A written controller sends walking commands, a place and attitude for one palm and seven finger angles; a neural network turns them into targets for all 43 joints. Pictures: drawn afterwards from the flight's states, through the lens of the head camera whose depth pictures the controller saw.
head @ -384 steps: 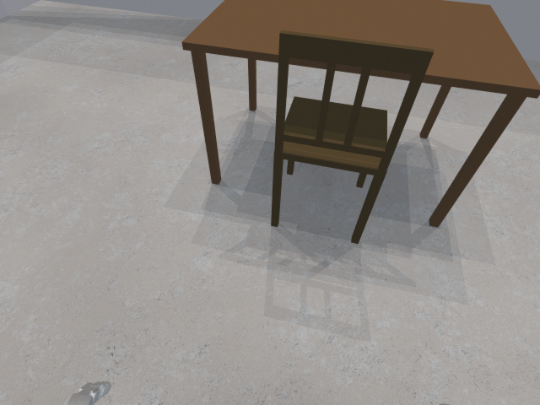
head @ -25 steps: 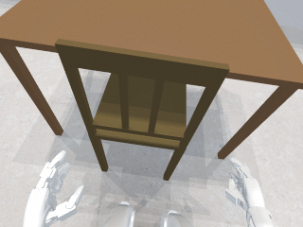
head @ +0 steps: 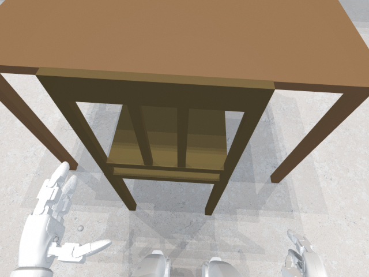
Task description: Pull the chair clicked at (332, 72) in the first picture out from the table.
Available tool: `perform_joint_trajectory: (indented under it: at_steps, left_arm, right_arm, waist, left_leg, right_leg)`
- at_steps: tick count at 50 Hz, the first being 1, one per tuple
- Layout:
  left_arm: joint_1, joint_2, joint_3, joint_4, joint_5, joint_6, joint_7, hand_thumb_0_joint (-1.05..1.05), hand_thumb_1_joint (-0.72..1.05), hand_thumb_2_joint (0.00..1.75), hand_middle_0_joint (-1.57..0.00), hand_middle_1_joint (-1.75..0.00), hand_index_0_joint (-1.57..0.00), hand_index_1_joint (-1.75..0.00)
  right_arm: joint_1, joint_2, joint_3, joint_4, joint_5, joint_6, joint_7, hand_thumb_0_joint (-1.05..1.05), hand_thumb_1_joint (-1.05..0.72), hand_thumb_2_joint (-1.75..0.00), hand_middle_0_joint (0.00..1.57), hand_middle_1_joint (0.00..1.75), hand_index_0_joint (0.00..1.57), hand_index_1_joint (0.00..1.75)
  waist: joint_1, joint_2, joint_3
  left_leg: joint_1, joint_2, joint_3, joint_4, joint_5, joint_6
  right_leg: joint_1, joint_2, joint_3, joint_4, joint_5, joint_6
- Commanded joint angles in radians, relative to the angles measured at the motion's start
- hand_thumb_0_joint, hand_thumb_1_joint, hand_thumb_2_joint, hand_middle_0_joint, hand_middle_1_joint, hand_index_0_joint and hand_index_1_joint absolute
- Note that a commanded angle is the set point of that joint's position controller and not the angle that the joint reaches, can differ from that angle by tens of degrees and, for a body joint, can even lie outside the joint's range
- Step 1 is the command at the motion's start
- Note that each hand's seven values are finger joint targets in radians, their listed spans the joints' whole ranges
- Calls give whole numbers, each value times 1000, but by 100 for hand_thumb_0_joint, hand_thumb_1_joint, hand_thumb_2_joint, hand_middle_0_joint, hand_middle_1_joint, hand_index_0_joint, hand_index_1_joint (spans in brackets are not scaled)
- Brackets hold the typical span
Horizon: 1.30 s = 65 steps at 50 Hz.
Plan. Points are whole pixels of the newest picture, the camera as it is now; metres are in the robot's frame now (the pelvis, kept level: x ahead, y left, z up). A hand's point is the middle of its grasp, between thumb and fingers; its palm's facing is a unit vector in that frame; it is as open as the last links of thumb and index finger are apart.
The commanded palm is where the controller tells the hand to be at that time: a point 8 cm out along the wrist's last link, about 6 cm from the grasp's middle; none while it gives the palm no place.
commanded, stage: raise the hand toward the chair's back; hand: left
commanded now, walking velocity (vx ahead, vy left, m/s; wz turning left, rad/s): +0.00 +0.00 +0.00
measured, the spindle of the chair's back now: (142, 138) +0.43 +0.13 -0.01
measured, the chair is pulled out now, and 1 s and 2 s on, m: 0.00 0.00 0.00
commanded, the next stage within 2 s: aim the fingers beside a spindle in 1.08 s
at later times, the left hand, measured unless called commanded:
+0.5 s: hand (56, 224) +0.21 +0.24 +0.05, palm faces +0.01 -1.00 -0.03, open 16.8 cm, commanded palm +0.20 +0.30 +0.05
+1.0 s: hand (50, 212) +0.23 +0.26 +0.03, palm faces +0.02 -1.00 -0.03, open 16.9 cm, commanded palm +0.21 +0.31 +0.05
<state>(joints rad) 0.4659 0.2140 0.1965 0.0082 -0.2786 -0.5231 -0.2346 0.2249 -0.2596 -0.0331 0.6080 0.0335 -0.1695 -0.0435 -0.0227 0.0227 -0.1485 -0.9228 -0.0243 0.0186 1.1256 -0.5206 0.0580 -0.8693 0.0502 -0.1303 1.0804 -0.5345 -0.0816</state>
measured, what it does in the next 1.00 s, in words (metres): shifts its weight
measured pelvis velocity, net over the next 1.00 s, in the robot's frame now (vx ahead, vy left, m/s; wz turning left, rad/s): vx -0.02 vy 0.05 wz -0.01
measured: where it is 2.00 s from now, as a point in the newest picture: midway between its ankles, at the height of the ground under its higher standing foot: outside the picture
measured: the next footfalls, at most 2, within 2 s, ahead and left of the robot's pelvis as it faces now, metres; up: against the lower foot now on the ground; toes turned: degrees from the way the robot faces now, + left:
none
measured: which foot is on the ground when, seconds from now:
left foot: down 0.00-1.00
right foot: down 0.00-1.00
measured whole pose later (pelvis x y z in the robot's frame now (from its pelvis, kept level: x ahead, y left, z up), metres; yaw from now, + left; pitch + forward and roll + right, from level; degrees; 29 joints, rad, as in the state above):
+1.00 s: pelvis -0.02 +0.05 +0.01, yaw -1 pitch +16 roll -5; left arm 0.27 0.29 0.21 0.12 -0.29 -0.40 -0.25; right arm 0.23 -0.27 0.03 0.54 0.03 -0.14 -0.02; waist -0.02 0.04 -0.13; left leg -0.90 -0.05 0.04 1.10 -0.48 0.12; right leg -0.83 0.02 -0.11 1.02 -0.48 -0.01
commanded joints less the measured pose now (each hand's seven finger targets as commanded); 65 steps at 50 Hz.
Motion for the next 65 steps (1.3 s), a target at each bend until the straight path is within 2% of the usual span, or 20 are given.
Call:
perform_joint_trajectory:
  at_steps: [1, 3, 6, 9, 13, 17, 21, 24, 27, 30, 33, 36, 39, 43, 47, 52, 56, 58, 62, 65]
  left_arm:
    - [-49, 150, 24, -143, -23, -29, -81, 0, -31, 38, -8, -11, -8, -11]
    - [-64, 198, 78, -274, -38, -41, -55, 0, -36, 36, -7, -10, -7, -10]
    - [-40, 223, 135, -343, -39, -54, 31, 0, -43, 33, -7, -9, -7, -9]
    - [-46, 127, 59, -225, -21, -34, 68, 0, -50, 30, -6, -8, -6, -8]
    - [-91, 98, -31, -46, 10, 40, 5, 0, -50, 30, -6, -8, -6, -8]
    - [-196, 174, 8, -122, -10, 75, -47, 0, -50, 30, -6, -8, -6, -8]
    - [-246, 260, 108, -278, -25, 21, 8, 0, -50, 30, -6, -8, -6, -8]
    - [-232, 202, 79, -226, -24, -15, 35, 0, -50, 30, -6, -8, -6, -8]
    - [-232, 159, 35, -70, -10, 11, 7, 0, -50, 30, -6, -8, -6, -8]
    - [-251, 167, 23, -22, -17, 73, -52, 0, -50, 30, -6, -8, -6, -8]
    - [-238, 200, 45, -105, -33, 110, -74, 0, -50, 30, -6, -8, -6, -8]
    - [-229, 264, 104, -220, -29, 82, -26, 0, -50, 30, -6, -8, -6, -8]
    - [-218, 228, 102, -251, -20, 23, 34, 0, -50, 30, -6, -8, -6, -8]
    - [-205, 171, 67, -72, -7, 24, 32, 0, -50, 30, -6, -8, -6, -8]
    - [-227, 167, 30, -53, -13, 72, -34, 0, -50, 30, -6, -8, -6, -8]
    - [-237, 244, 86, -253, -23, 64, -20, 0, -50, 30, -6, -8, -6, -8]
    - [-225, 235, 108, -194, -17, 30, 25, 0, -50, 30, -6, -8, -6, -8]
    - [-210, 185, 75, -118, -15, 34, 23, 0, -50, 30, -6, -8, -6, -8]
    - [-261, 118, -18, -48, -7, 74, -23, 0, -50, 30, -6, -8, -6, -8]
    - [-312, 144, -24, -114, -8, 81, -35, 0, -50, 30, -6, -8, -6, -8]
  right_arm:
    - [-61, -133, -43, -179, 11, -74, -16, 0, -90, -90, 20, 30, 20, 30]
    - [-51, -121, -43, -198, 7, -77, -19, 0, -90, -90, 20, 30, 20, 30]
    - [-54, -100, -42, -189, -1, -67, -18, 0, -90, -90, 20, 30, 20, 30]
    - [-69, -96, -30, -178, -3, -46, -8, 0, -90, -90, 20, 30, 20, 30]
    - [-65, -138, -17, -201, 3, -19, 0, 0, -90, -90, 20, 30, 20, 30]
    - [-53, -152, -9, -241, 14, -21, -14, 0, -90, -90, 20, 30, 20, 30]
    - [-46, -139, -1, -233, -2, -36, -20, 0, -90, -90, 20, 30, 20, 30]
    - [-46, -129, 6, -210, -9, -37, -9, 0, -90, -90, 20, 30, 20, 30]
    - [-44, -147, 4, -195, -5, -28, -2, 0, -90, -90, 20, 30, 20, 30]
    - [-42, -170, -3, -213, 9, -24, -5, 0, -90, -90, 20, 30, 20, 30]
    - [-32, -171, -10, -232, 18, -35, -9, 0, -90, -90, 20, 30, 20, 30]
    - [-20, -165, -10, -222, 6, -46, -5, 0, -90, -90, 20, 30, 20, 30]
    - [-18, -149, -10, -204, -8, -46, 8, 0, -90, -90, 20, 30, 20, 30]
    - [-18, -157, -12, -190, -10, -28, 15, 0, -90, -90, 20, 30, 20, 30]
    - [-18, -174, -16, -214, 6, -23, 11, 0, -90, -90, 20, 30, 20, 30]
    - [-8, -163, -16, -223, 3, -38, 5, 0, -90, -90, 20, 30, 20, 30]
    - [-24, -147, -8, -197, -7, -32, 7, 0, -90, -90, 20, 30, 20, 30]
    - [-22, -146, -6, -194, -6, -26, 9, 0, -90, -90, 20, 30, 20, 30]
    - [-20, -159, -6, -205, 2, -22, 9, 0, -90, -90, 20, 30, 20, 30]
    - [-17, -162, -11, -218, 4, -30, 0, 0, -90, -90, 20, 30, 20, 30]
  waist:
    - [-3, -8, -258]
    - [30, 48, -376]
    - [59, 95, -383]
    - [20, 69, -238]
    - [-19, 10, -119]
    - [-5, 26, -190]
    - [30, 110, -279]
    - [18, 119, -219]
    - [-16, 54, -135]
    - [-8, 57, -158]
    - [10, 62, -247]
    - [27, 107, -277]
    - [26, 143, -238]
    - [-5, 67, -145]
    - [-7, 50, -201]
    - [19, 115, -321]
    - [10, 96, -211]
    - [-3, 86, -171]
    - [-26, 49, -180]
    - [-19, 46, -257]
  left_leg:
    - [123, 32, -73, -85, 314, -19]
    - [219, 33, -74, -125, 394, -20]
    - [292, 38, -81, -161, 466, -32]
    - [268, 45, -97, -177, 413, -44]
    - [190, 48, -121, -198, 245, -44]
    - [244, 47, -140, -238, 184, -43]
    - [366, 59, -174, -259, 307, -77]
    - [368, 69, -202, -272, 289, -96]
    - [287, 68, -206, -271, 187, -87]
    - [272, 61, -208, -294, 120, -86]
    - [351, 67, -212, -303, 244, -89]
    - [437, 89, -247, -310, 383, -117]
    - [469, 105, -272, -313, 432, -139]
    - [324, 84, -219, -277, 309, -113]
    - [314, 77, -218, -280, 257, -101]
    - [457, 94, -244, -279, 457, -120]
    - [378, 84, -223, -277, 381, -111]
    - [339, 79, -206, -262, 341, -105]
    - [291, 71, -195, -244, 259, -87]
    - [312, 63, -182, -228, 300, -77]
  right_leg:
    - [196, -62, 176, -149, 339, 79]
    - [261, -55, 149, -140, 388, 62]
    - [250, -39, 115, -136, 398, 47]
    - [137, -33, 73, -132, 303, 50]
    - [50, -30, 58, -151, 166, 52]
    - [100, -29, 69, -186, 119, 48]
    - [106, -23, 61, -164, 164, 41]
    - [49, -23, 50, -146, 142, 43]
    - [8, -24, 42, -146, 104, 49]
    - [41, -29, 49, -161, 91, 49]
    - [107, -29, 52, -186, 142, 49]
    - [80, -27, 50, -165, 172, 52]
    - [17, -28, 42, -136, 165, 55]
    - [5, -28, 35, -134, 137, 53]
    - [47, -29, 48, -149, 134, 54]
    - [73, -26, 56, -155, 197, 56]
    - [43, -22, 46, -149, 169, 51]
    - [27, -24, 40, -146, 159, 51]
    - [26, -27, 46, -147, 140, 55]
    - [73, -30, 58, -156, 171, 52]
